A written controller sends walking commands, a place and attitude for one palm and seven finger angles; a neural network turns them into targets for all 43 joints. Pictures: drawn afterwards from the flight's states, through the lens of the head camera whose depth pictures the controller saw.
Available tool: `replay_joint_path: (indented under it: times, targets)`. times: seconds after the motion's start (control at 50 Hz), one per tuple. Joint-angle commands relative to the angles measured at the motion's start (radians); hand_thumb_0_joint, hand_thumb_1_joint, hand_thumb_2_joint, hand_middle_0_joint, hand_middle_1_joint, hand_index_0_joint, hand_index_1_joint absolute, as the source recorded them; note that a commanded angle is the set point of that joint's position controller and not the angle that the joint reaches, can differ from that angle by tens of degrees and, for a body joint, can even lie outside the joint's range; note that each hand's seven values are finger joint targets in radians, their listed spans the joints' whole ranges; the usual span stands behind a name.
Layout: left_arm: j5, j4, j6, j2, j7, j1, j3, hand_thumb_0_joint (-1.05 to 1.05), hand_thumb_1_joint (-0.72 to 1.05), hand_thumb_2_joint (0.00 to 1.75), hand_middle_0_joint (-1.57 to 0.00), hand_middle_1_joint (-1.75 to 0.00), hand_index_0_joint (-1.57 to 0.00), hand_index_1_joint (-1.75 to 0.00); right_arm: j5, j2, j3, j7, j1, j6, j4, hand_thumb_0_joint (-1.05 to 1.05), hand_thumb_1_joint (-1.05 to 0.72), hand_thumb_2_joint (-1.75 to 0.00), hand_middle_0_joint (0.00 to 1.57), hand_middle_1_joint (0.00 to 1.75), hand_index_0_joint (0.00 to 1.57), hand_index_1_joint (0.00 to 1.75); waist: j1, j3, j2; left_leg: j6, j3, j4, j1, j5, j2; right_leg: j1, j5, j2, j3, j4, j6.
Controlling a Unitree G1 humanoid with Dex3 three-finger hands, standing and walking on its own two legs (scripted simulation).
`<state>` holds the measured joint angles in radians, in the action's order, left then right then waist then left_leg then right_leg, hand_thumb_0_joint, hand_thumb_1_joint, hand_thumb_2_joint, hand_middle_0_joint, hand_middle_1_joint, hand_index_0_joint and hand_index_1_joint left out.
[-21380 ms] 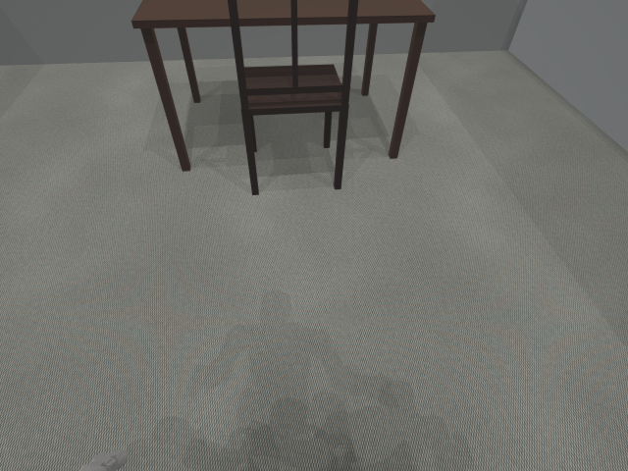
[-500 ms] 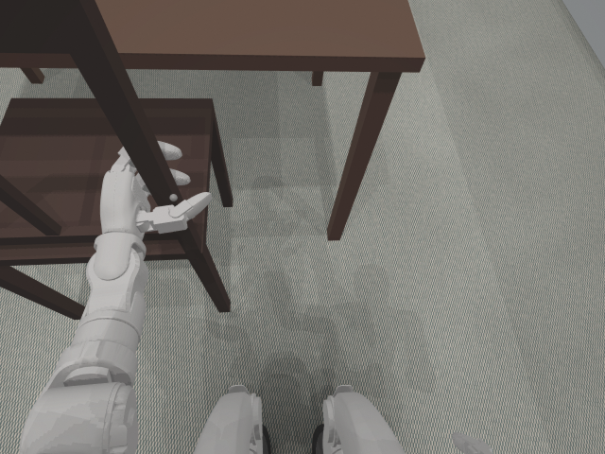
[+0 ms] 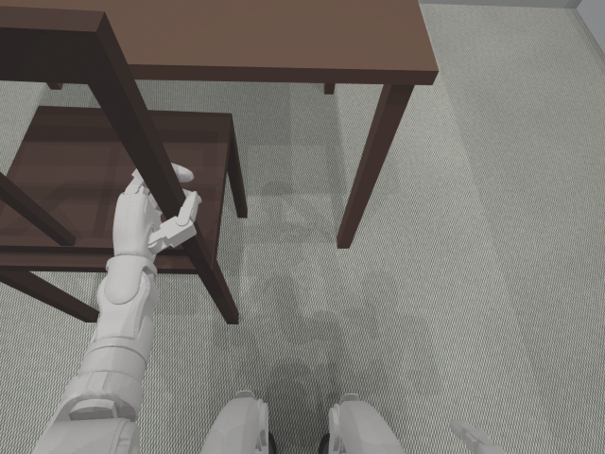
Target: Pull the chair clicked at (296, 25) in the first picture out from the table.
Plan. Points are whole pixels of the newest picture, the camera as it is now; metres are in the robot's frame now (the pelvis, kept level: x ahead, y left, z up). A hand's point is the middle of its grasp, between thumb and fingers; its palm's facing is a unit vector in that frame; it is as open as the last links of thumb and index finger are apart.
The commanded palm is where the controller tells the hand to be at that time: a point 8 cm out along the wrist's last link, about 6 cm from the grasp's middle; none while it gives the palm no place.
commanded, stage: hook a spindle and tug to test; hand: left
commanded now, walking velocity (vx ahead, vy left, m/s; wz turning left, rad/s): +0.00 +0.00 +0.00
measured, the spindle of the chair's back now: out of the picture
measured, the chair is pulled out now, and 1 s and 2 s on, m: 0.01 0.06 0.21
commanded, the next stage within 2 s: step backward, pulling the chair out in 0.30 s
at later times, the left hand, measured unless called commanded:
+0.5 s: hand (182, 231) +0.39 +0.16 +0.02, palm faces +0.06 -0.99 -0.09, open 5.9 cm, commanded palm +0.37 +0.20 +0.02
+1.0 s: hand (195, 252) +0.36 +0.14 +0.03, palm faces +0.06 -0.99 -0.12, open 5.8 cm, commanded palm +0.33 +0.18 +0.03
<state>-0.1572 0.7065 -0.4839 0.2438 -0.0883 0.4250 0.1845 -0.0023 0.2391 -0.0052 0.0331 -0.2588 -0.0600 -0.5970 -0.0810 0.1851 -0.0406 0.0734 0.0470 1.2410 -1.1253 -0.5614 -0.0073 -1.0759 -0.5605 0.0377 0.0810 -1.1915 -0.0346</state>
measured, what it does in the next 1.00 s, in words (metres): rises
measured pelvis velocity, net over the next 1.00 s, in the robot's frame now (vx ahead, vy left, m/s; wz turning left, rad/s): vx -0.01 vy -0.01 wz -0.03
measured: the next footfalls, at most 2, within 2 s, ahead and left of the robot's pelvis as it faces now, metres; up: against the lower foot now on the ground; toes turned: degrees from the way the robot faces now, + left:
right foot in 1.56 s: -0.05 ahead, -0.15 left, +0.00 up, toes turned -3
left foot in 1.94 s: -0.15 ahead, +0.11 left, +0.00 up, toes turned -1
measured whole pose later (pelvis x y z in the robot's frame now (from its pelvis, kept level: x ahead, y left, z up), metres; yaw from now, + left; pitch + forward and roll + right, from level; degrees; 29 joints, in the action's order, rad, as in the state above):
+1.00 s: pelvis -0.01 -0.01 +0.09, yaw -2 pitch +9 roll -1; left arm -0.10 0.96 -0.30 0.20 0.05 0.44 0.11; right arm -0.03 0.21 -0.01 -0.09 -0.25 -0.12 -0.66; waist -0.05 -0.08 -0.03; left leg 0.06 0.09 0.66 -0.52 -0.30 -0.01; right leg -0.45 -0.33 0.02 0.00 -0.62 0.01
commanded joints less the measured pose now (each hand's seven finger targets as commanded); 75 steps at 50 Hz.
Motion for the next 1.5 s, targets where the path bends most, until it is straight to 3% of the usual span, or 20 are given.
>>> replay_joint_path:
  times: [0.0, 0.36, 0.38, 0.4, 0.42, 0.48, 0.54, 0.62, 0.66, 0.72, 0.78, 0.86, 0.96, 1.1, 1.18, 1.24, 1.28, 1.34, 1.38, 1.48]
  targets:
    - [0.011, -0.202, -0.071, 0.113, -0.015, 0.246, -0.002, 0.0, 0.9, 0.9, -0.5, -1.45, -0.5, -1.45, 0.0, 0.16, 0.061, -0.016, -0.087, 0.031, 0.085, 0.0, -0.9, -0.9, 0.2, 0.3, 0.2, 0.3, -0.025, 0.41, -0.017, -0.058, -0.121, -0.126, 0.381, 0.485, -0.014, 0.154, 0.402, 0.002, -0.053, 0.112, 0.005]
    - [0.01, -0.279, -0.057, 0.074, 0.0, 0.182, -0.036, 0.0, 0.9, 0.9, -0.5, -1.45, -0.5, -1.45, 0.0, 0.157, 0.064, -0.019, -0.063, 0.037, 0.099, 0.0, -0.9, -0.9, 0.2, 0.3, 0.2, 0.3, -0.013, 0.419, -0.017, -0.069, -0.137, -0.129, 0.421, 0.493, -0.019, 0.122, 0.372, 0.0, -0.042, 0.106, 0.004]
    - [0.017, -0.25, -0.056, 0.007, -0.001, 0.237, -0.104, 0.0, 0.9, 0.9, -0.5, -1.45, -0.5, -1.45, 0.001, 0.151, 0.061, -0.019, -0.059, 0.04, 0.09, 0.0, -0.9, -0.9, 0.2, 0.3, 0.2, 0.3, -0.045, 0.387, -0.017, -0.066, -0.141, -0.121, 0.41, 0.462, -0.019, 0.081, 0.349, -0.001, -0.038, 0.105, 0.006]
    - [0.109, -0.368, 0.062, 0.328, 0.106, 0.351, 0.055, 0.0, 0.9, 0.9, -0.5, -1.45, -0.5, -1.45, -0.046, 0.149, 0.053, -0.054, -0.144, -0.027, 0.185, 0.0, -0.9, -0.9, 0.2, 0.3, 0.2, 0.3, 0.024, 0.585, -0.05, -0.045, -0.123, -0.343, 0.688, 0.436, -0.032, 0.478, 0.394, -0.058, -0.113, 0.27, -0.006]
    - [0.11, -0.481, 0.103, 0.276, 0.14, 0.417, -0.008, 0.0, 0.9, 0.9, -0.5, -1.45, -0.5, -1.45, -0.06, 0.134, 0.054, -0.084, -0.131, -0.043, 0.197, 0.0, -0.9, -0.9, 0.2, 0.3, 0.2, 0.3, 0.009, 0.622, -0.124, -0.041, -0.106, -0.378, 0.773, 0.49, -0.022, 0.54, 0.508, -0.06, -0.126, 0.34, 0.004]
    - [0.121, -0.313, 0.206, 0.16, 0.176, 0.216, -0.074, 0.0, 0.9, 0.9, -0.5, -1.45, -0.5, -1.45, -0.06, 0.135, 0.041, -0.126, -0.095, -0.071, 0.171, 0.0, -0.9, -0.9, 0.2, 0.3, 0.2, 0.3, 0.003, 0.454, -0.11, -0.047, -0.16, -0.453, 0.749, 0.569, -0.062, 0.494, 0.554, -0.073, -0.094, 0.341, 0.01]
    - [0.12, -0.078, 0.26, 0.115, 0.195, 0.224, -0.121, 0.0, 0.9, 0.9, -0.5, -1.45, -0.5, -1.45, -0.062, 0.143, 0.022, -0.145, -0.083, -0.09, 0.123, 0.0, -0.9, -0.9, 0.2, 0.3, 0.2, 0.3, 0.007, 0.233, 0.028, -0.004, -0.168, -0.528, 0.615, 0.461, -0.101, 0.553, 0.515, -0.085, -0.124, 0.435, 0.048]
    - [0.132, 0.044, 0.223, 0.133, 0.201, 0.322, -0.115, 0.0, 0.9, 0.9, -0.5, -1.45, -0.5, -1.45, -0.052, 0.15, 0.03, -0.165, -0.118, -0.075, 0.066, 0.0, -0.9, -0.9, 0.2, 0.3, 0.2, 0.3, 0.012, 0.238, -0.114, -0.012, -0.212, -0.576, 0.799, 0.85, -0.152, 0.56, 0.617, -0.096, -0.127, 0.436, 0.042]
    - [0.13, 0.084, 0.213, 0.103, 0.187, 0.32, -0.141, 0.0, 0.9, 0.9, -0.5, -1.45, -0.5, -1.45, -0.046, 0.141, 0.035, -0.161, -0.129, -0.076, 0.046, 0.0, -0.9, -0.9, 0.2, 0.3, 0.2, 0.3, 0.009, 0.244, -0.166, -0.008, -0.236, -0.59, 0.937, 1.062, -0.192, 0.516, 0.471, -0.089, -0.129, 0.434, 0.04]
    - [0.127, 0.106, 0.2, 0.086, 0.173, 0.326, -0.141, 0.0, 0.9, 0.9, -0.5, -1.45, -0.5, -1.45, -0.035, 0.132, 0.043, -0.151, -0.102, -0.068, 0.042, 0.0, -0.9, -0.9, 0.2, 0.3, 0.2, 0.3, 0.015, 0.222, -0.194, 0.0, -0.276, -0.641, 1.037, 1.154, -0.242, 0.485, 0.224, -0.071, -0.118, 0.409, 0.032]
    - [0.125, 0.099, 0.186, 0.092, 0.17, 0.319, -0.125, 0.0, 0.9, 0.9, -0.5, -1.45, -0.5, -1.45, -0.022, 0.13, 0.044, -0.143, -0.067, -0.056, 0.044, 0.0, -0.9, -0.9, 0.2, 0.3, 0.2, 0.3, 0.029, 0.184, -0.199, 0.018, -0.287, -0.685, 1.024, 1.112, -0.273, 0.525, 0.159, -0.079, -0.127, 0.384, 0.027]
    - [0.132, 0.094, 0.169, 0.08, 0.163, 0.256, -0.122, 0.0, 0.9, 0.9, -0.5, -1.45, -0.5, -1.45, -0.02, 0.137, 0.049, -0.142, -0.065, -0.037, 0.034, 0.0, -0.9, -0.9, 0.2, 0.3, 0.2, 0.3, 0.033, 0.188, -0.086, 0.018, -0.254, -0.657, 1.023, 1.102, -0.268, 0.627, 0.319, -0.082, -0.119, 0.52, 0.025]
    - [0.142, 0.078, 0.157, 0.115, 0.163, 0.231, -0.098, 0.0, 0.9, 0.9, -0.5, -1.45, -0.5, -1.45, -0.029, 0.141, 0.058, -0.147, -0.095, -0.025, 0.01, 0.0, -0.9, -0.9, 0.2, 0.3, 0.2, 0.3, 0.026, 0.279, -0.055, -0.02, -0.171, -0.599, 1.054, 1.114, -0.216, 0.741, 0.682, -0.107, -0.135, 0.608, 0.023]
    - [0.133, 0.105, 0.175, 0.173, 0.181, 0.284, -0.116, 0.0, 0.9, 0.9, -0.5, -1.45, -0.5, -1.45, -0.054, 0.149, 0.058, -0.177, -0.062, -0.014, 0.004, 0.0, -0.9, -0.9, 0.2, 0.3, 0.2, 0.3, 0.015, 0.266, -0.029, -0.081, -0.087, -0.565, 0.806, 0.498, -0.085, 0.93, 1.082, -0.279, -0.275, 0.671, -0.02]
    - [0.12, 0.146, 0.21, 0.134, 0.183, 0.317, -0.164, 0.0, 0.9, 0.9, -0.5, -1.45, -0.5, -1.45, -0.072, 0.153, 0.045, -0.181, -0.001, -0.013, 0.0, 0.0, -0.9, -0.9, 0.2, 0.3, 0.2, 0.3, 0.023, 0.136, 0.094, -0.079, -0.116, -0.53, 0.748, 0.174, -0.032, 0.872, 0.838, -0.349, -0.298, 0.801, -0.018]
    - [0.11, 0.149, 0.221, 0.082, 0.181, 0.332, -0.207, 0.0, 0.9, 0.9, -0.5, -1.45, -0.5, -1.45, -0.073, 0.157, 0.034, -0.193, 0.003, 0.005, -0.023, 0.0, -0.9, -0.9, 0.2, 0.3, 0.2, 0.3, 0.014, 0.119, 0.097, -0.07, -0.127, -0.654, 0.837, 0.364, -0.053, 0.848, 0.754, -0.289, -0.208, 0.779, -0.012]
    - [0.103, 0.136, 0.216, 0.045, 0.177, 0.348, -0.239, 0.0, 0.9, 0.9, -0.5, -1.45, -0.5, -1.45, -0.074, 0.16, 0.032, -0.2, 0.013, 0.013, -0.019, 0.0, -0.9, -0.9, 0.2, 0.3, 0.2, 0.3, 0.017, 0.118, 0.069, -0.028, -0.183, -0.763, 0.896, 0.625, -0.124, 0.808, 0.61, -0.154, -0.118, 0.699, 0.045]
    - [0.082, 0.129, 0.21, -0.011, 0.171, 0.398, -0.273, 0.0, 0.9, 0.9, -0.5, -1.45, -0.5, -1.45, -0.069, 0.147, 0.027, -0.189, 0.047, 0.023, -0.002, 0.0, -0.9, -0.9, 0.2, 0.3, 0.2, 0.3, 0.038, 0.087, -0.08, 0.024, -0.281, -0.894, 0.884, 0.391, -0.218, 0.73, 0.204, -0.076, -0.097, 0.564, 0.029]
    - [0.082, 0.134, 0.213, -0.017, 0.176, 0.394, -0.268, 0.0, 0.9, 0.9, -0.5, -1.45, -0.5, -1.45, -0.054, 0.14, 0.022, -0.191, 0.054, 0.034, -0.003, 0.0, -0.9, -0.9, 0.2, 0.3, 0.2, 0.3, 0.045, 0.058, -0.143, 0.046, -0.36, -0.964, 0.882, 0.288, -0.268, 0.665, 0.101, -0.065, -0.108, 0.428, 0.014]
    - [0.098, 0.147, 0.206, -0.02, 0.188, 0.368, -0.255, 0.0, 0.9, 0.9, -0.5, -1.45, -0.5, -1.45, -0.031, 0.134, 0.02, -0.183, 0.018, 0.076, -0.028, 0.0, -0.9, -0.9, 0.2, 0.3, 0.2, 0.3, 0.048, 0.097, -0.041, 0.067, -0.302, -0.854, 0.983, 0.49, -0.286, 0.695, 0.096, -0.073, -0.114, 0.501, 0.015]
